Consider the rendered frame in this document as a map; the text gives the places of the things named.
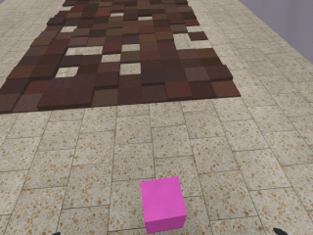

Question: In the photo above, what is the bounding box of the carton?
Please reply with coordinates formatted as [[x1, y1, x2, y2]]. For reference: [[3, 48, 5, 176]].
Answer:
[[140, 176, 187, 234]]

